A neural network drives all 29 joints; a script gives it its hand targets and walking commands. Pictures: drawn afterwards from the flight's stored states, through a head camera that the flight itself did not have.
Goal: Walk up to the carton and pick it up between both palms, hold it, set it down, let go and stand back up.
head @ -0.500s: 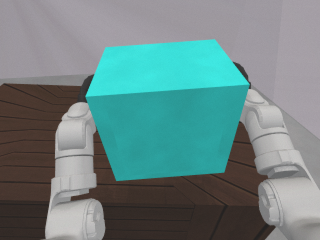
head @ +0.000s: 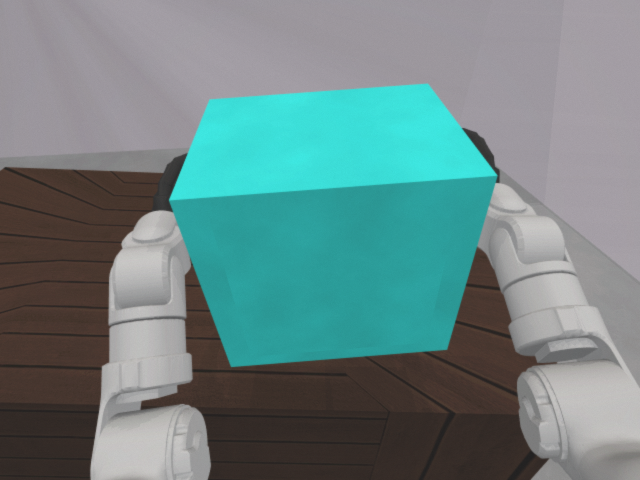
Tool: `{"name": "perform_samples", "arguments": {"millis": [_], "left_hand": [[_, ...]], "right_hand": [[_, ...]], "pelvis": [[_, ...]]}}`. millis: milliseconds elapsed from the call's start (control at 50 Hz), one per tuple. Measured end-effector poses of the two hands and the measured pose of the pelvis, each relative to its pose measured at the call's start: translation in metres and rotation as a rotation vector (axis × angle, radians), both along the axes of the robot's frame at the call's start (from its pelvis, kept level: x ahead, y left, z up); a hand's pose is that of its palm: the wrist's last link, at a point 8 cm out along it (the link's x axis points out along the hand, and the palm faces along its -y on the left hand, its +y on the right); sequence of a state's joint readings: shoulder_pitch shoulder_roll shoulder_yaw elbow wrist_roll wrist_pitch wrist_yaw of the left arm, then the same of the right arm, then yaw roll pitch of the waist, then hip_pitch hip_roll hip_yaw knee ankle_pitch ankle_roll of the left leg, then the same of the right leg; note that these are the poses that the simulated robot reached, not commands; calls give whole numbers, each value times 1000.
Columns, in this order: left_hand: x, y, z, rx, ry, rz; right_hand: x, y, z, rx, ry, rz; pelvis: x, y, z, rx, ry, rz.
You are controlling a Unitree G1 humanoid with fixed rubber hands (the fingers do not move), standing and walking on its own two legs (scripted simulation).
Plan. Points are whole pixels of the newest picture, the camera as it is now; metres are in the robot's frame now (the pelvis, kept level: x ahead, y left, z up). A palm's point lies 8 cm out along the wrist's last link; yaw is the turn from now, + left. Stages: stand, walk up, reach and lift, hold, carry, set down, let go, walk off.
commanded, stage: hold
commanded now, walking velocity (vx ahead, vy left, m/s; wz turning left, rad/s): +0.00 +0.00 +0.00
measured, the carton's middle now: (329, 225) +0.37 +0.01 +0.19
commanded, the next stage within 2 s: none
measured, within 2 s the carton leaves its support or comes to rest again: neither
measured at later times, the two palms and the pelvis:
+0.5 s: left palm (172, 217) +0.35 +0.19 +0.22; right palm (481, 193) +0.37 -0.17 +0.24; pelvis +0.00 +0.00 +0.00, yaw +0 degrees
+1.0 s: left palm (175, 214) +0.35 +0.19 +0.22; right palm (483, 194) +0.37 -0.17 +0.24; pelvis +0.00 +0.00 +0.00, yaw +0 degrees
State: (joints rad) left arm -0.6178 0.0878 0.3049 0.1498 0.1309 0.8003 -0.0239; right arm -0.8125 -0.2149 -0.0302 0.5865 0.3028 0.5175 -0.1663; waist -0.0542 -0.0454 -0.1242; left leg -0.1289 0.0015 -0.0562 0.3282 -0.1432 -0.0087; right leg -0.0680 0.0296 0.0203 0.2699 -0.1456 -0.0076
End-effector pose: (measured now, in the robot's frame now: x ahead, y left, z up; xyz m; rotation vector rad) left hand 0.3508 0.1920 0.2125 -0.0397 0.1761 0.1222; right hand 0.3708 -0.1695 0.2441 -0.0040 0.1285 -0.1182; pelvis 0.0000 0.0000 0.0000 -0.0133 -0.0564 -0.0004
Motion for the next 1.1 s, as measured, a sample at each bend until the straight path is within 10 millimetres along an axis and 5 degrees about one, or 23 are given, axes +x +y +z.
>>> {"name": "perform_samples", "arguments": {"millis": [1100], "left_hand": [[1,-5,3,18,1,-9]], "right_hand": [[-3,-5,-2,-3,4,-6]], "pelvis": [[-2,1,0,0,2,-6]]}}
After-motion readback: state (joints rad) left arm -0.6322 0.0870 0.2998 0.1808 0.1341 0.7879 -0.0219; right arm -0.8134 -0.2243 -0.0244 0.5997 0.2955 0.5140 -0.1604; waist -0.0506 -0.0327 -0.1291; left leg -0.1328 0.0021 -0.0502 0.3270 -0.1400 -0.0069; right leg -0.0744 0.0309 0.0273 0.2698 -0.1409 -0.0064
